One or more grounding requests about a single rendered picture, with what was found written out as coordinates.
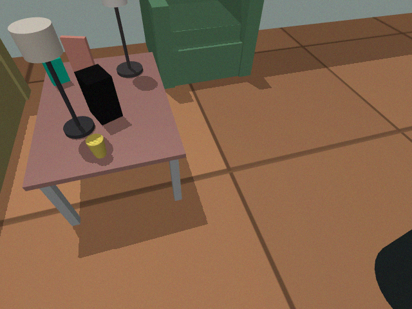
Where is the coffee table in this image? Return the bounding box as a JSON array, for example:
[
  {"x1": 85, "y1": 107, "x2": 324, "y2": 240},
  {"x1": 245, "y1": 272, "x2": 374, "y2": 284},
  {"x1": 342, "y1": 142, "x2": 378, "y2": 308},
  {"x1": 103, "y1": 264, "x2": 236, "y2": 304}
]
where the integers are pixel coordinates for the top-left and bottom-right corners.
[{"x1": 22, "y1": 52, "x2": 186, "y2": 226}]

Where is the sofa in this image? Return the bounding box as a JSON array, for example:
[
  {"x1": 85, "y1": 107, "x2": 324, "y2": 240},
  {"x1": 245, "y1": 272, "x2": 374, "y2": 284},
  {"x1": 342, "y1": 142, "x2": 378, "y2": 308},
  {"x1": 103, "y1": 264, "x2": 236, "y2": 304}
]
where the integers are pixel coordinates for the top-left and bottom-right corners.
[{"x1": 0, "y1": 39, "x2": 31, "y2": 193}]

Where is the armchair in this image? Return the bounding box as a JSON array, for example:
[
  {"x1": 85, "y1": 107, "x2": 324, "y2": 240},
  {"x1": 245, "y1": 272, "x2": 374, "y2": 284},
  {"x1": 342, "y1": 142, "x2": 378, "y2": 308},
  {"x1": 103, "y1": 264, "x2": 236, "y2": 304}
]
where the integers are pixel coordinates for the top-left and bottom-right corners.
[{"x1": 139, "y1": 0, "x2": 264, "y2": 89}]

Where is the desk lamp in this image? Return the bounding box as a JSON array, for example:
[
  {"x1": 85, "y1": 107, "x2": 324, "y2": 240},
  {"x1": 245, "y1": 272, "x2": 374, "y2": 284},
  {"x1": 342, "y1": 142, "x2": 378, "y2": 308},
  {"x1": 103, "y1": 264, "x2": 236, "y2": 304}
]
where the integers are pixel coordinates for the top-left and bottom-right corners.
[
  {"x1": 8, "y1": 17, "x2": 95, "y2": 139},
  {"x1": 101, "y1": 0, "x2": 143, "y2": 78}
]

